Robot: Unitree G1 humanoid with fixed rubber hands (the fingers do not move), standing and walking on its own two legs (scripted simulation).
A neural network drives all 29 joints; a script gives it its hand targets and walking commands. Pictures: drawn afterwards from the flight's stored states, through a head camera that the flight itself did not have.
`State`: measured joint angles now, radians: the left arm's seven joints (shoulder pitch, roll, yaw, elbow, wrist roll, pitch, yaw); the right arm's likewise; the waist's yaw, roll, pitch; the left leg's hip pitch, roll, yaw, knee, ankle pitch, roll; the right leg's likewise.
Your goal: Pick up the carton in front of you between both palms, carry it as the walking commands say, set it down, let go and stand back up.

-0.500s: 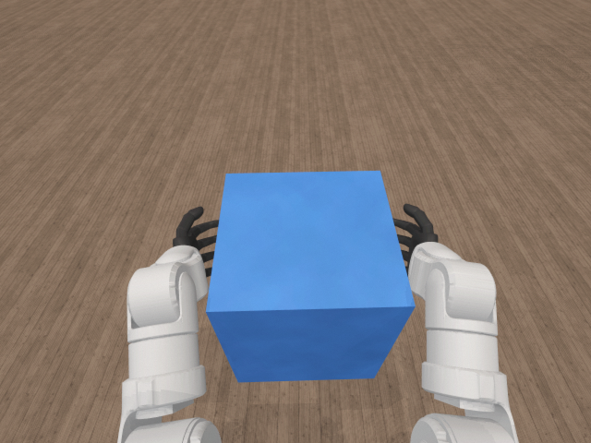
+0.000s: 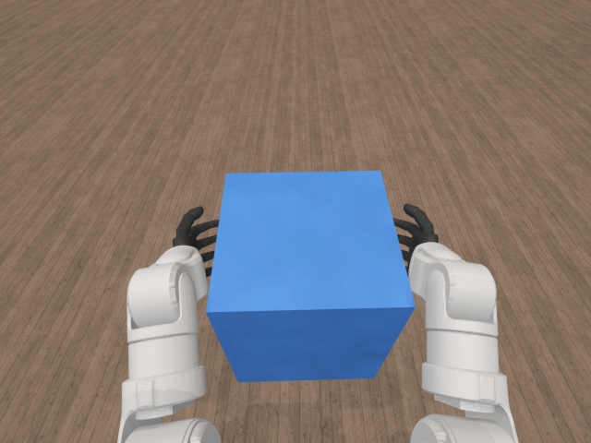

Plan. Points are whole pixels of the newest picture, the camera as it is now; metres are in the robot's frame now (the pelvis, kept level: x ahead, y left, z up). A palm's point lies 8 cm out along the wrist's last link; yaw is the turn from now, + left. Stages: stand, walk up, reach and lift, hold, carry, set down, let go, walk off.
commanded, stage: carry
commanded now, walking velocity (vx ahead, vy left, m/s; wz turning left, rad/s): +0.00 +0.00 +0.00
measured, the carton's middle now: (305, 282) +0.33 +0.00 +0.05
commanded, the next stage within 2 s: none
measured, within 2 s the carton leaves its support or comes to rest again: neither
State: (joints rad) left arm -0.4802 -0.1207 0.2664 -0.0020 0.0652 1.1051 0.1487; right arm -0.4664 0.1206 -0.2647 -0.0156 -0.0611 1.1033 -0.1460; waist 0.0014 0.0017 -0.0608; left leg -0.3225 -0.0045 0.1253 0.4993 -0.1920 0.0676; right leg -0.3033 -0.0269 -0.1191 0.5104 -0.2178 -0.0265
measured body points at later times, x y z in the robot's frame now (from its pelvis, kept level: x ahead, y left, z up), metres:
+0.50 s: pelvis +0.08 -0.01 +0.00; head +0.07 -0.01 +0.45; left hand +0.42 +0.16 +0.15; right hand +0.44 -0.15 +0.15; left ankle +0.06 +0.10 -0.58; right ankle +0.03 -0.10 -0.73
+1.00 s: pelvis +0.34 +0.11 +0.08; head +0.41 +0.11 +0.52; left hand +0.72 +0.23 +0.19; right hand +0.69 -0.07 +0.20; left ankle +0.37 +0.18 -0.64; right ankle +0.34 -0.01 -0.54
